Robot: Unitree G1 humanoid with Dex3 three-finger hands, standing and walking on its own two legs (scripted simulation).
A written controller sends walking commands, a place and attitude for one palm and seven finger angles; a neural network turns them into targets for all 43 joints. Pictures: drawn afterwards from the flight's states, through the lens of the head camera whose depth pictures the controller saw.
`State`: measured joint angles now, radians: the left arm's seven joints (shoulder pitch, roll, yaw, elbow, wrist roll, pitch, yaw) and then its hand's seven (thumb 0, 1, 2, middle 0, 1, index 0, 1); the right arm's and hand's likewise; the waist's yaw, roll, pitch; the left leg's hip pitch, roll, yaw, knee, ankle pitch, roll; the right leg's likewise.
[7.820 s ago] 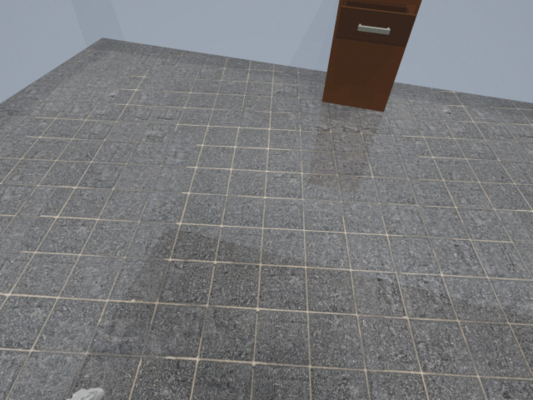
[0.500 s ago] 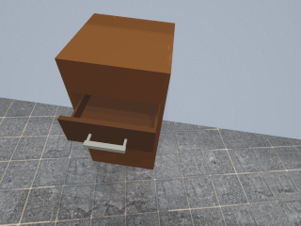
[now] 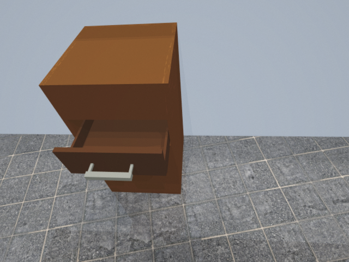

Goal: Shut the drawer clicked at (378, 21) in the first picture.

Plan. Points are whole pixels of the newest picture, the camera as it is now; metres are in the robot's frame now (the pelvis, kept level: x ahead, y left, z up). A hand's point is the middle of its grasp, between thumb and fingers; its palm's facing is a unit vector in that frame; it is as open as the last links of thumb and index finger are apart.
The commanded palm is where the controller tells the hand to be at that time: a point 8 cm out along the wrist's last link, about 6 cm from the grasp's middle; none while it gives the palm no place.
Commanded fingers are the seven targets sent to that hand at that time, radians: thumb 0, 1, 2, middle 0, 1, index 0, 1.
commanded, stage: come to a stop and stand still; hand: left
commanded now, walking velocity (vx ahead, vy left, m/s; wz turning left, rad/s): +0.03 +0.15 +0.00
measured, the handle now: (110, 171) +0.43 +0.28 -0.18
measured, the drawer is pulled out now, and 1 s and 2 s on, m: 0.15 0.15 0.15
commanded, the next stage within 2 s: look again from close up in 1.52 s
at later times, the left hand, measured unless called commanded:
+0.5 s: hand out of the picture -0.01 +0.24 -0.17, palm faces +0.02 -0.97 -0.25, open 7.4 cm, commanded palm none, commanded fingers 0.00 0.90 0.90 -0.20 -0.30 -0.20 -0.30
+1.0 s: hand out of the picture +0.01 +0.22 -0.17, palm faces +0.01 -0.98 -0.20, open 7.3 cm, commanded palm none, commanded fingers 0.00 0.90 0.90 -0.20 -0.30 -0.20 -0.30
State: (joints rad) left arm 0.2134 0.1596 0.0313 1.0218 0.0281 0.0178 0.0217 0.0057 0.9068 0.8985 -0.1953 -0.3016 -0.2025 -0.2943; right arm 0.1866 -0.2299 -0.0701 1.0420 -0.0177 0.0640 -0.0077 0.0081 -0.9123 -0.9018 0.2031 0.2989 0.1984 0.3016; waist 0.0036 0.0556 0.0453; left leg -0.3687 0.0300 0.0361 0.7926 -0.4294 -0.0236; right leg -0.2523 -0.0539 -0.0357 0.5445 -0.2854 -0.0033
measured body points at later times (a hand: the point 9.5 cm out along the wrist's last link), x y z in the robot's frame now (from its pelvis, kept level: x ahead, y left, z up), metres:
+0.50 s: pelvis -0.02 +0.05 +0.00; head -0.02 +0.04 +0.45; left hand -0.01 +0.30 -0.15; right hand +0.02 -0.18 -0.16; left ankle -0.05 +0.14 -0.74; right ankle +0.00 -0.11 -0.74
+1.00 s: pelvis +0.01 +0.05 +0.00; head +0.02 +0.04 +0.45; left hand +0.01 +0.27 -0.16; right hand +0.01 -0.17 -0.16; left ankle -0.05 +0.14 -0.74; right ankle +0.01 -0.12 -0.74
